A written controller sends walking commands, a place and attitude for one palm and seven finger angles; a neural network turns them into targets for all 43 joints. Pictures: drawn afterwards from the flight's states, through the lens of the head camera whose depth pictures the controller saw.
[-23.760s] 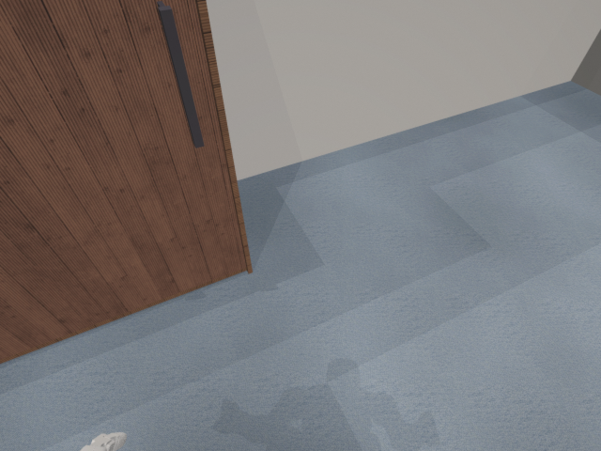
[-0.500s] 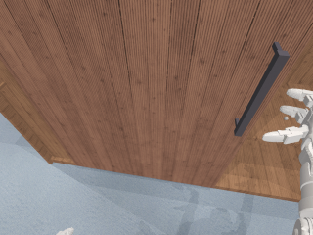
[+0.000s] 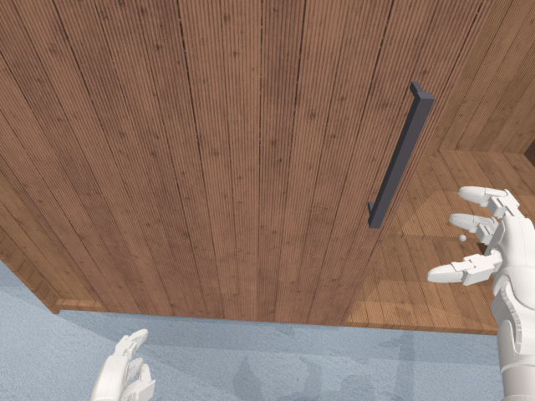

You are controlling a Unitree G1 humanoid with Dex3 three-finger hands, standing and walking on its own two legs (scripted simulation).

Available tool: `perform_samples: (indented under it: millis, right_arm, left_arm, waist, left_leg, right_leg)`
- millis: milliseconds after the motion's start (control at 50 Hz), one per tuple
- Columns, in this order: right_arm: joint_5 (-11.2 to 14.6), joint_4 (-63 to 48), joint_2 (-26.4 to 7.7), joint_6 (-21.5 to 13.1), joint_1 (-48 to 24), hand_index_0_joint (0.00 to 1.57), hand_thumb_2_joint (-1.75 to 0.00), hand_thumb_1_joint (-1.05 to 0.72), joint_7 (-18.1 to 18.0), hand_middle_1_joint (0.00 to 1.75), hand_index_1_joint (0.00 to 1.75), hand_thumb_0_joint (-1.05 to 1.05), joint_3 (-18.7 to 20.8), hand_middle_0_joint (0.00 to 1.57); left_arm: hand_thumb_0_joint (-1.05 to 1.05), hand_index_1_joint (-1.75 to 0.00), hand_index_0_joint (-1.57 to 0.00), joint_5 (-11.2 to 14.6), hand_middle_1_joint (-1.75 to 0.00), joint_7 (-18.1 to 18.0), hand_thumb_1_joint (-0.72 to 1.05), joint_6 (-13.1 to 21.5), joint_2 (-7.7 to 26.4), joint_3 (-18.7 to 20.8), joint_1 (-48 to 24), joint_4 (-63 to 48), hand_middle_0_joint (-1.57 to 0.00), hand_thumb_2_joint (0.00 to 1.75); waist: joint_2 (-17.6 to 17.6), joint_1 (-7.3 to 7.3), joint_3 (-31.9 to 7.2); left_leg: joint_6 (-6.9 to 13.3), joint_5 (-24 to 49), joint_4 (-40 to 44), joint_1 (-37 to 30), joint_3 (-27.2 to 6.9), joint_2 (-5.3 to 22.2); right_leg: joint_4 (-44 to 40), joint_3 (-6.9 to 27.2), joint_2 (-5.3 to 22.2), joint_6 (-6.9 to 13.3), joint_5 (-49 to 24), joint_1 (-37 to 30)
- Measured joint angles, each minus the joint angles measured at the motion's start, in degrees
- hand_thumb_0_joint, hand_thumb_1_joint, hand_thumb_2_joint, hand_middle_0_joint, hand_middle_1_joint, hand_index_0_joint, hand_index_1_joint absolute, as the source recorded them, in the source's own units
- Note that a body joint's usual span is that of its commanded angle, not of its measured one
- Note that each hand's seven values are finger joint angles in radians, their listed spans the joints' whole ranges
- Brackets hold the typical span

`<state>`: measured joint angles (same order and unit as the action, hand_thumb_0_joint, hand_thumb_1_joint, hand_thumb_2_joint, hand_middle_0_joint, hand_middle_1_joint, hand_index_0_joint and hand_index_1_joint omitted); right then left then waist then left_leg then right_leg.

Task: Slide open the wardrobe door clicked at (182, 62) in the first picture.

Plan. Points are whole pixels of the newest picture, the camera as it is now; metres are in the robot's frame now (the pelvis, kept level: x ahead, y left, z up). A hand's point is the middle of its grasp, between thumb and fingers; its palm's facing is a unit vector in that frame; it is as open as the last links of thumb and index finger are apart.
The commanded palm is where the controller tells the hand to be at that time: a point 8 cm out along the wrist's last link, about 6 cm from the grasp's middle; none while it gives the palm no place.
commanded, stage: draw the hand back to the body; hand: right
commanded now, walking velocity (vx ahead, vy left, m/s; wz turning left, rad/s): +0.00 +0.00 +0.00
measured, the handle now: (392, 164) +0.53 -0.22 +0.09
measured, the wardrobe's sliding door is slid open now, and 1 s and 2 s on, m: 0.68 0.68 0.68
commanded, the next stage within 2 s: step back with the hand held close in 1.64 s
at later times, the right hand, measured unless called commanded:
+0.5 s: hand (488, 261) +0.27 -0.26 +0.14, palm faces +0.10 +0.99 -0.02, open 14.7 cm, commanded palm +0.24 -0.31 +0.15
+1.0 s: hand (524, 277) +0.24 -0.28 +0.16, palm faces +0.44 +0.84 -0.32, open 11.4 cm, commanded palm +0.19 -0.31 +0.17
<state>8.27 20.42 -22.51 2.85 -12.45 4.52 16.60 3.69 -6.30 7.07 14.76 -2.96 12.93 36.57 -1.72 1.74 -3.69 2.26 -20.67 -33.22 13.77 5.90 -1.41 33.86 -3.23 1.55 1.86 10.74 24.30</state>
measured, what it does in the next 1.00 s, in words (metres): stands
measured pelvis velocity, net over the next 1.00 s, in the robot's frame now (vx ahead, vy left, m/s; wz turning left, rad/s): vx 0.02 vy -0.01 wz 0.03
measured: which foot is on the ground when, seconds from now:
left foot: down 0.00-1.00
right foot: down 0.00-1.00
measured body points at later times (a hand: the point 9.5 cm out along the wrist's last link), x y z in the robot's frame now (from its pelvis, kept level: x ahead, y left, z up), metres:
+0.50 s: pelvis +0.00 +0.00 +0.00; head -0.03 +0.00 +0.45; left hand +0.16 +0.25 -0.07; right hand +0.26 -0.32 +0.15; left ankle -0.03 +0.09 -0.73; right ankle +0.08 -0.10 -0.73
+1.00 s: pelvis +0.02 -0.01 +0.02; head -0.01 +0.00 +0.47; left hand +0.21 +0.21 -0.06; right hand +0.21 -0.32 +0.18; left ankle -0.03 +0.09 -0.73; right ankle +0.08 -0.10 -0.73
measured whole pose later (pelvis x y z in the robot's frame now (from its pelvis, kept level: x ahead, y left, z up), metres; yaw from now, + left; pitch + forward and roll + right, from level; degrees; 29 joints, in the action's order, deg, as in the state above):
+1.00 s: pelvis +0.02 -0.01 +0.02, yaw +1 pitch -4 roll +0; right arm 4.9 -13.5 -19.9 -3.7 18.4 -6.2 17.7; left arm 0.2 -4.6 7.1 13.3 -2.9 11.0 38.0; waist -2.4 4.4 0.1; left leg 0.9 -16.2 -20.6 0.1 3.5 -0.3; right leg 22.4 -5.5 -0.2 2.7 7.9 10.4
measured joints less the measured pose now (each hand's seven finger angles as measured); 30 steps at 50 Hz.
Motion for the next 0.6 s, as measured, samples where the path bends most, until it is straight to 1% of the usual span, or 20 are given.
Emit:
perform_samples:
  millis: [80, 100, 140, 160, 200, 220, 260, 300, 340, 480, 580, 600]
  right_arm:
    - [-0.07, 0.21, -0.50, 0.16, 0.26, 0.25, -0.20, 0.55, -0.27, 1.15, 1.15, -0.02, 0.94, 0.25]
    - [1.93, 0.48, -0.53, -0.48, 0.26, 0.25, -0.20, 0.54, 1.14, 1.15, 1.15, -0.02, 1.79, 0.25]
    - [6.41, 1.60, -0.81, -3.18, 0.25, 0.25, -0.20, 0.54, 6.83, 1.15, 1.15, -0.02, 3.65, 0.25]
    - [8.14, 2.16, -1.18, -4.62, 0.42, 0.25, -0.20, 0.54, 10.05, 1.15, 1.15, -0.02, 4.43, 0.25]
    - [10.10, 2.79, -2.20, -6.54, 1.08, 0.25, -0.20, 0.54, 15.16, 1.15, 1.15, -0.02, 5.39, 0.25]
    - [10.64, 2.80, -2.72, -6.78, 1.63, 0.25, -0.20, 0.54, 16.78, 1.15, 1.15, -0.02, 5.75, 0.25]
    - [11.51, 2.09, -3.39, -6.05, 3.17, 0.25, -0.20, 0.54, 18.42, 1.15, 1.15, -0.02, 6.39, 0.25]
    - [12.10, 0.40, -3.48, -4.66, 5.21, 0.25, -0.20, 0.55, 18.54, 1.15, 1.15, -0.02, 7.03, 0.25]
    - [12.27, -1.91, -3.00, -3.53, 7.18, 0.25, -0.20, 0.55, 17.82, 1.15, 1.15, -0.02, 7.31, 0.25]
    - [12.03, -11.34, -0.09, -2.83, 12.56, 0.25, -0.20, 0.55, 14.99, 1.15, 1.15, -0.02, 6.06, 0.25]
    - [11.85, -15.58, 0.47, -0.96, 14.25, 0.25, -0.22, 0.52, 14.12, 1.13, 1.13, -0.02, 4.94, 0.25]
    - [9.94, -16.76, 0.31, -1.17, 14.85, 0.25, -0.23, 0.50, 12.15, 1.12, 1.12, -0.02, 4.45, 0.25]
  left_arm:
    - [0.01, -0.30, -0.20, -0.17, -0.30, -0.27, 0.90, 0.41, -0.32, -0.36, 0.21, 0.53, -0.20, 0.90]
    - [0.01, -0.30, -0.20, -0.11, -0.30, -0.36, 0.90, 0.69, -0.31, -0.55, 0.26, 0.88, -0.20, 0.90]
    - [0.01, -0.30, -0.20, 0.10, -0.30, -0.78, 0.90, 1.49, -0.26, -1.02, 0.49, 1.70, -0.20, 0.90]
    - [0.01, -0.30, -0.20, 0.16, -0.30, -0.98, 0.90, 1.82, -0.18, -1.21, 0.76, 1.89, -0.20, 0.90]
    - [0.01, -0.30, -0.20, 0.33, -0.30, -1.17, 0.90, 2.47, 0.07, -1.22, 1.52, 1.80, -0.20, 0.90]
    - [0.01, -0.30, -0.20, 0.47, -0.30, -1.14, 0.90, 2.73, 0.22, -1.07, 1.96, 1.54, -0.20, 0.90]
    - [0.01, -0.30, -0.20, 0.77, -0.30, -0.93, 0.90, 3.19, 0.62, -0.64, 2.90, 0.74, -0.20, 0.90]
    - [0.01, -0.30, -0.20, 1.02, -0.30, -0.65, 0.90, 3.66, 1.03, -0.20, 3.71, -0.01, -0.20, 0.90]
    - [0.01, -0.30, -0.20, 1.17, -0.30, -0.48, 0.90, 4.18, 1.37, 0.18, 4.28, -0.48, -0.20, 0.90]
    - [0.01, -0.30, -0.20, 0.98, -0.30, -0.69, 0.90, 6.16, 1.33, 0.22, 3.67, -0.10, -0.20, 0.90]
    - [0.01, -0.30, -0.20, 0.79, -0.30, -1.08, 0.90, 7.14, 0.45, -0.62, 1.74, -0.04, -0.20, 0.90]
    - [0.01, -0.30, -0.20, 0.22, -0.30, -0.95, 0.90, 7.19, 0.23, -0.73, 1.15, 0.07, -0.20, 0.90]
  waist:
    - [0.09, -0.18, 0.32]
    - [0.07, -0.42, 0.56]
    - [0.21, -0.68, 0.95]
    - [0.26, -0.73, 0.89]
    - [0.21, -0.83, 0.52]
    - [0.11, -0.89, 0.28]
    - [-0.19, -0.99, -0.16]
    - [-0.45, -0.97, -0.51]
    - [-0.64, -0.81, -0.62]
    - [-0.54, 0.26, -0.25]
    - [-0.61, 0.87, 0.24]
    - [-0.71, 0.90, 0.47]
  left_leg:
    - [0.25, 0.18, 0.07, -0.25, 0.01, -0.27]
    - [0.30, 0.25, 0.23, -0.56, 0.12, -0.34]
    - [0.37, 0.43, 0.58, -1.21, 0.14, -0.49]
    - [0.37, 0.47, 0.60, -1.31, 0.01, -0.60]
    - [0.38, 0.40, 0.36, -1.18, -0.35, -0.77]
    - [0.37, 0.34, 0.20, -1.03, -0.55, -0.81]
    - [0.28, 0.24, -0.03, -0.76, -0.93, -0.83]
    - [0.12, 0.18, -0.20, -0.56, -1.27, -0.79]
    - [-0.02, 0.14, -0.24, -0.58, -1.41, -0.69]
    - [-0.40, 0.33, 0.48, -1.81, -1.18, -0.27]
    - [-0.59, 0.88, 1.79, -3.32, -0.90, 0.02]
    - [-0.60, 1.13, 2.39, -3.85, -0.87, -0.04]
  right_leg:
    - [-0.20, 0.06, 0.26, -0.24, -0.27, -0.34]
    - [-0.27, 0.18, 0.29, -0.30, -0.33, -0.57]
    - [-0.44, 0.24, 0.42, -0.41, -0.40, -1.17]
    - [-0.38, 0.14, 0.55, -0.45, -0.35, -1.30]
    - [-0.08, -0.17, 0.80, -0.50, -0.09, -1.29]
    - [0.06, -0.35, 0.89, -0.50, 0.05, -1.23]
    - [0.20, -0.71, 0.99, -0.45, 0.24, -1.13]
    - [0.25, -1.05, 1.01, -0.35, 0.36, -1.09]
    - [0.26, -1.20, 0.93, -0.23, 0.43, -1.15]
    - [-0.17, -1.01, 0.41, 0.18, 0.31, -2.10]
    - [-1.28, -0.77, -0.03, 0.40, -0.21, -3.39]
    - [-1.65, -0.72, -0.02, 0.42, -0.36, -3.81]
